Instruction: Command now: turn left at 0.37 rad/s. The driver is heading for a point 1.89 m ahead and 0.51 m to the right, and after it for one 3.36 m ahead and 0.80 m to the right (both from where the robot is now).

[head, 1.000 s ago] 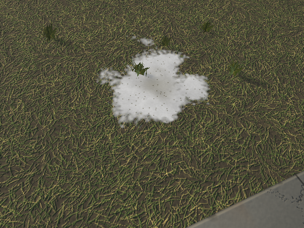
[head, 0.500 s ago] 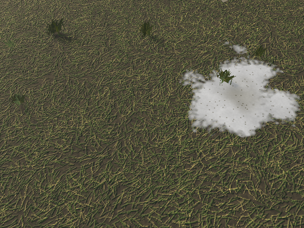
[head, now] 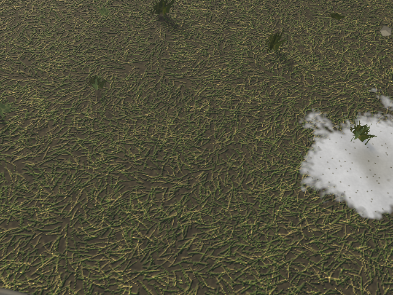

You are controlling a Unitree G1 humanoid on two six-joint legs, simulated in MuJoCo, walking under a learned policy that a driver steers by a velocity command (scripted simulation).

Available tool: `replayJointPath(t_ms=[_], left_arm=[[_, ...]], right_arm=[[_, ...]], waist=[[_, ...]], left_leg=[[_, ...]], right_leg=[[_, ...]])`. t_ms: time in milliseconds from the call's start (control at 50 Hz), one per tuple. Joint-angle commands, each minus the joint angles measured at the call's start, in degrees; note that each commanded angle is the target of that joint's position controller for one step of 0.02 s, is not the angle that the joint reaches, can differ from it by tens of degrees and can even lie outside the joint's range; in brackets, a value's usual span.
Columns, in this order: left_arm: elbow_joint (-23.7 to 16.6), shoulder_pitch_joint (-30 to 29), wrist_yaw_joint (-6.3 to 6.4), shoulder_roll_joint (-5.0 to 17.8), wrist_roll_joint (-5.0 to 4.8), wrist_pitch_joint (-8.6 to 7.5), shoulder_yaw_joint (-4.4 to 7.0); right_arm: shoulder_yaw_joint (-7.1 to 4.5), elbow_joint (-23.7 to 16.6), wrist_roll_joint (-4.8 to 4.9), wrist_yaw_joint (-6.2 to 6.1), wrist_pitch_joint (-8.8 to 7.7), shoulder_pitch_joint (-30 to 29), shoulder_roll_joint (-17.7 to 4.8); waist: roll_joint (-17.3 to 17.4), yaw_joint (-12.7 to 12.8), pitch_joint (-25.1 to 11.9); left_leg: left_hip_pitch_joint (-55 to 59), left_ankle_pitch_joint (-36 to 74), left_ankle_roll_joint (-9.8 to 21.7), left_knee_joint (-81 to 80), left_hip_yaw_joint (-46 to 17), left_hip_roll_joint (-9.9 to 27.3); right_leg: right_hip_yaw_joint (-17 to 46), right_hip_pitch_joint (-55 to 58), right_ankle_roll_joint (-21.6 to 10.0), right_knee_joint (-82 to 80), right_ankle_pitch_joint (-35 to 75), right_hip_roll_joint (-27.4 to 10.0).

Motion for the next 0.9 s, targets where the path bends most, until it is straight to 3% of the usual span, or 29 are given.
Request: replayJointPath(t_ms=[20, 140, 180, 200, 220, 240, 260, 280, 300, 340, 380, 440, 480, 500, 520, 540, 560, 580, 600, 660, 700, 740, 780, 800, 840, 860, 880, 900], left_arm=[[-3.69, -1.14, -0.27, 2.87, -0.15, -0.52, 0.16], [-3.93, -0.7, -1.16, 2.89, -0.45, -1.12, -0.34], [-3.36, 1.39, -1.61, 1.94, -0.31, -1.6, -0.64], [-2.83, 3.08, -1.86, 1.12, 0.19, -1.95, -0.96], [-2.48, 4.42, -1.98, 1.58, 1.16, -2.23, -1.27], [-3.22, 4.16, -1.83, 5.24, 1.64, -2.26, -0.92], [-2.47, 0.21, -2.06, 4.77, 1.48, -2.27, -1.35], [-3.66, -1.68, -2.34, 2.75, 0.71, -2.36, -1.66], [-3.61, -1.06, -2.35, 2.73, 0.63, -2.43, -1.76], [-3.83, 0.06, -2.13, 6.37, -0.08, -2.73, -0.97], [-3.48, 2.52, -1.27, 5.66, -0.52, -2.26, -1.23], [-3.45, 6.81, -0.61, 6.51, -0.76, -1.48, -0.93], [-4.56, 5.3, -0.35, 6.84, -1.08, -1.33, -0.73], [-5.84, 2.96, -0.38, 5.98, -1.26, -1.28, -0.95], [-7.63, -0.05, -0.39, 4.25, -1.47, -1.51, -1.46], [-9.2, -1.48, -0.45, 1.19, -1.83, -2.15, -2.18], [-10.74, -2.52, -0.54, 2.32, -2.09, -2.84, -1.93], [-10.29, -0.88, -0.63, 4.33, -2.1, -3.37, -1.1], [-9.11, 1.34, -1.07, 4.27, -2.07, -3.61, -0.88], [-8.85, 0.02, -2.65, 2.74, -1.88, -3.79, -0.96], [-9.91, -1.99, -3.85, 0.61, -1.38, -3.9, -1.74], [-10.75, -3.54, -4.74, -1.32, -1.14, -4.0, -2.53], [-11.49, -4.61, -5.26, -0.99, -1.38, -3.94, -2.6], [-10.73, -2.75, -5.42, 1.25, -0.9, -4.1, -1.46], [-10.42, 1.06, -5.63, 2.98, -1.39, -3.54, -0.52], [-9.93, 3.86, -5.45, 4.11, -1.18, -3.04, 0.24], [-8.54, 10.34, -5.32, 5.92, -1.13, -2.69, 1.49], [-5.65, 21.92, -4.68, 8.65, -1.36, -2.43, 3.3]], right_arm=[[-2.38, -3.39, -0.22, -0.55, -0.44, -0.48, -8.81], [-1.88, -2.27, -0.37, 0.52, -0.1, -1.82, -8.39], [-1.28, -1.84, 0.1, 0.73, -0.13, -3.46, -6.98], [-0.83, -1.43, 0.4, 0.76, -0.23, -3.81, -5.87], [-0.05, -0.41, -0.26, 0.74, -0.73, -1.88, -3.52], [0.15, 0.35, -1.78, 0.78, -1.38, 1.56, -2.66], [0.09, 0.94, -2.2, 0.85, -1.67, 4.39, -2.04], [-0.35, 1.19, -2.73, 0.63, -1.76, 1.28, -4.73], [-1.02, 1.08, -2.28, 0.44, -1.71, -1.29, -6.24], [-1.39, 0.16, -1.86, -0.22, -1.1, -2.64, -6.15], [-1.08, -0.18, -1.7, -0.38, -1.34, -1.71, -3.95], [-1.24, -0.55, -0.24, 0.46, -3.57, -1.67, -2.08], [-1.63, -0.16, 0.42, 1.25, -5.66, 0.16, -2.03], [-2.04, 0.62, 0.39, 1.49, -6.54, 2.86, -2.64], [-2.94, 1.61, 0.15, 1.43, -7.18, 6.6, -5.11], [-3.94, 3.12, -0.21, 1.33, -7.4, 11.66, -8.23], [-4.82, 3.92, -0.64, 1.62, -7.45, 12.96, -11.0], [-4.31, 3.75, -0.61, 1.32, -7.6, 11.91, -9.1], [-3.72, 3.47, 0.03, 0.96, -7.65, 10.87, -7.0], [-3.15, 4.12, 0.0, 0.37, -7.0, 8.9, -6.23], [-3.11, 5.1, -0.34, 0.16, -6.73, 8.68, -6.9], [-3.39, 6.51, -0.4, 0.14, -6.48, 9.4, -8.44], [-3.55, 7.42, 0.07, 0.32, -6.24, 9.46, -9.64], [-3.68, 7.15, -0.74, 0.26, -6.79, 9.18, -10.05], [-3.74, 6.5, 0.97, 0.39, -7.14, 5.86, -10.63], [-3.85, 6.21, 1.55, 0.51, -7.05, 5.11, -10.91], [-4.04, 5.97, 1.9, 0.68, -7.08, 4.55, -11.72], [-3.88, 4.78, 2.33, 0.9, -7.84, 1.63, -11.4]], waist=[[10.08, -0.69, -8.61], [10.51, -1.56, -6.56], [9.6, 0.2, -6.97], [8.65, 1.66, -7.2], [6.49, 1.4, -8.85], [-0.51, -1.71, -10.11], [-8.03, -5.7, -9.18], [-6.88, -3.18, -6.94], [-4.84, -1.5, -5.94], [-4.9, -0.79, -4.33], [-6.08, -0.78, -5.87], [-7.38, 0.25, -0.56], [-7.62, -1.26, 0.77], [-5.96, -3.04, 0.31], [-1.04, -4.98, 0.16], [7.45, -5.91, -0.89], [12.86, -5.81, 2.26], [9.38, -4.13, 3.13], [7.01, -3.17, 2.37], [7.19, -3.4, 2.15], [6.41, -3.93, 1.22], [6.86, -4.62, -0.33], [7.13, -4.66, -0.11], [6.76, -3.77, -2.84], [8.15, -0.6, -3.91], [8.4, 1.4, -5.27], [8.11, 5.36, -8.12], [6.58, 12.34, -11.64]], left_leg=[[10.32, 18.0, 9.87, -4.77, -12.46, 13.08], [5.01, 12.33, 10.41, -3.97, -16.29, 12.95], [4.24, 13.15, 9.19, -2.31, -16.54, 11.73], [2.79, 12.16, 7.47, -1.82, -15.95, 10.54], [1.35, 7.93, 4.37, -1.34, -14.06, 8.97], [-0.23, -0.01, 1.02, 3.39, -8.89, 4.48], [4.17, -5.81, -1.76, 0.36, -3.76, 1.75], [6.13, -3.36, -3.31, 0.15, -3.0, 1.95], [5.41, -2.27, -3.12, 1.14, -2.49, 1.5], [4.56, 0.62, -2.5, 2.96, -1.41, 1.26], [3.67, -9.17, -2.48, 4.76, 1.98, -0.45], [-3.22, -16.53, -1.77, 8.41, 4.76, -0.97], [-0.84, -14.49, -0.61, 5.65, 3.41, 0.52], [4.57, -14.58, 0.33, 2.15, 1.61, 2.05], [11.16, -18.58, 2.16, -3.25, -4.6, 6.14], [18.74, -25.9, 5.4, -10.02, -16.68, 13.32], [19.72, -24.72, 10.48, -14.94, -29.97, 23.2], [18.79, -19.91, 12.32, -14.02, -29.96, 25.39], [20.21, -16.18, 11.27, -13.69, -24.9, 23.74], [19.69, -0.37, 6.91, -15.26, -9.19, 18.29], [17.13, 10.21, 6.15, -15.02, -1.3, 15.9], [14.77, 13.86, 6.15, -14.35, 4.19, 14.8], [12.76, 15.01, 5.83, -13.79, 7.26, 14.76], [13.2, 19.58, 6.05, -11.25, 8.04, 16.67], [13.24, 30.6, 4.78, -5.91, 11.51, 16.62], [11.32, 40.91, 4.04, -0.55, 13.43, 16.35], [7.89, 48.15, 3.26, 9.56, 14.59, 15.83], [-1.87, 44.26, 1.2, 24.86, 15.35, 14.07]], right_leg=[[1.13, -0.4, 0.53, -7.36, 0.99, -1.16], [0.43, 8.88, -0.63, -19.94, -1.65, -1.12], [-0.17, 13.75, -1.54, -28.76, 2.82, -0.88], [-0.55, 18.57, -2.4, -37.1, 10.65, -0.91], [2.2, 24.16, -3.49, -39.92, 18.96, -3.94], [8.39, 26.93, -6.17, -38.3, 31.69, -10.22], [10.31, 19.16, -10.24, -37.68, 24.52, -11.04], [9.68, 16.04, -10.18, -38.73, 16.03, -8.33], [8.6, 15.58, -8.87, -38.64, 12.97, -6.83], [10.57, 14.3, -8.85, -38.34, 13.99, -6.79], [13.05, 14.73, -10.6, -38.9, 1.92, -6.6], [23.13, 12.53, -14.7, -43.64, -22.63, -9.57], [25.59, 9.74, -15.06, -43.43, -23.15, -9.29], [23.36, 5.79, -13.58, -40.86, -20.8, -7.04], [18.22, -0.76, -10.78, -33.69, -16.11, -3.08], [9.41, -8.87, -7.64, -20.29, -10.71, 2.63], [6.98, -16.97, -7.04, -10.12, -11.74, 2.65], [8.58, -19.52, -7.1, -3.39, -10.57, -0.26], [8.85, -20.19, -7.13, -0.51, -6.83, -1.48], [5.29, -19.27, -6.17, -1.58, 2.21, -4.31], [1.61, -15.41, -4.85, -6.39, 7.1, -4.4], [-1.56, -9.9, -4.05, -10.48, 11.87, -4.33], [-3.82, -5.86, -4.32, -14.61, 12.7, -3.46], [-3.9, -2.88, -4.7, -8.93, 19.47, -3.29], [-4.65, 0.8, -7.27, -10.97, 14.49, -2.38], [-7.63, 7.35, -8.86, -11.46, 11.06, 0.28], [-9.7, 17.46, -10.72, -12.76, 10.06, 3.27], [-8.9, 33.58, -13.2, -17.65, 14.69, 4.49]])
Keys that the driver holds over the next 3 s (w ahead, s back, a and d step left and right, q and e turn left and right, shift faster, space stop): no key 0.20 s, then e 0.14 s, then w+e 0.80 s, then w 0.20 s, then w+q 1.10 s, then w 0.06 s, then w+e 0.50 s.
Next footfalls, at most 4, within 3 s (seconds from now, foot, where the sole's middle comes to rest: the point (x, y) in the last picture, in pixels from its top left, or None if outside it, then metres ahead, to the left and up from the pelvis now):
0.22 right None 0.05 -0.15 -0.78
0.90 right None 0.25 -0.22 -0.78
1.38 left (228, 252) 0.62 -0.17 -0.90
1.82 right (296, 216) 0.78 -0.46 -0.90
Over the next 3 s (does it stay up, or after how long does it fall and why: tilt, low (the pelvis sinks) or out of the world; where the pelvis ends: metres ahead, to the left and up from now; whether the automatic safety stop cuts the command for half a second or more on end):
stays up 1.30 -0.37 -0.13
